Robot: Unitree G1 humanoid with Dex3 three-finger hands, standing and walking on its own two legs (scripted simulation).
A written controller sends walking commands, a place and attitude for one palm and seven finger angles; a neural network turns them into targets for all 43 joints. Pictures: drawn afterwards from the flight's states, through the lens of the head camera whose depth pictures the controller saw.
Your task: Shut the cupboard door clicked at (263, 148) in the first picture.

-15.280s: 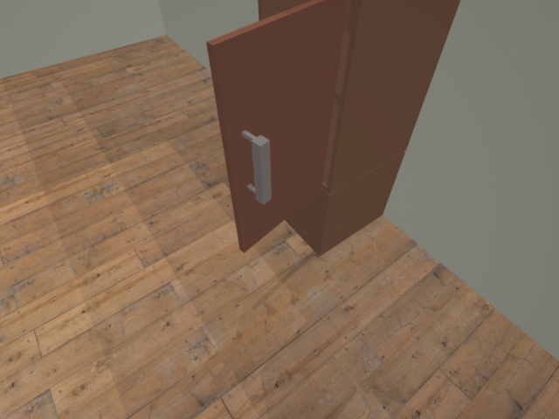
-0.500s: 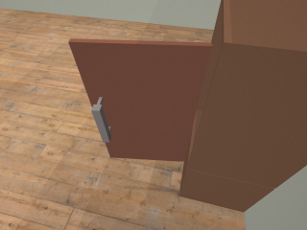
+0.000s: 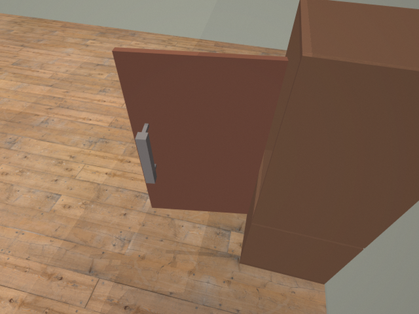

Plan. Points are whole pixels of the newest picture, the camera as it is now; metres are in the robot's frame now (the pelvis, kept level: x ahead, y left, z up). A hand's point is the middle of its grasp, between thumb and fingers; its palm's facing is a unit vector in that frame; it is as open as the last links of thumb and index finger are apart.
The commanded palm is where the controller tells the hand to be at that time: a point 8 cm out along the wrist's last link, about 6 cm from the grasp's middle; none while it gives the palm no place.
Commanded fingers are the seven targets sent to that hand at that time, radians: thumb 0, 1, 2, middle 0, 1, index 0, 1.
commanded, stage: shuffle to correct the standing spot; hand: left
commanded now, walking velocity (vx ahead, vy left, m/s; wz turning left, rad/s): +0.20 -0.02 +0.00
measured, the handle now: (148, 154) +0.51 +0.20 -0.03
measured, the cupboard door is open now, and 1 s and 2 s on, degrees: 100 100 100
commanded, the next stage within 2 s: come to a stop and stand still in 0.22 s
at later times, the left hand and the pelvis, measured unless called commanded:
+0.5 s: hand out of the picture +0.02 +0.17 -0.19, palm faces +0.04 -0.98 -0.17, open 7.4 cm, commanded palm none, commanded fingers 0.00 0.90 0.90 -0.20 -0.30 -0.20 -0.30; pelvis +0.06 +0.01 -0.01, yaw -1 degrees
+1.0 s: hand out of the picture +0.14 +0.20 -0.17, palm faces -0.01 -0.96 -0.28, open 7.4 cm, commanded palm none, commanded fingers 0.00 0.90 0.90 -0.20 -0.30 -0.20 -0.30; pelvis +0.05 +0.00 -0.01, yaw -1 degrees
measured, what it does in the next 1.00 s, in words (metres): shifts its weight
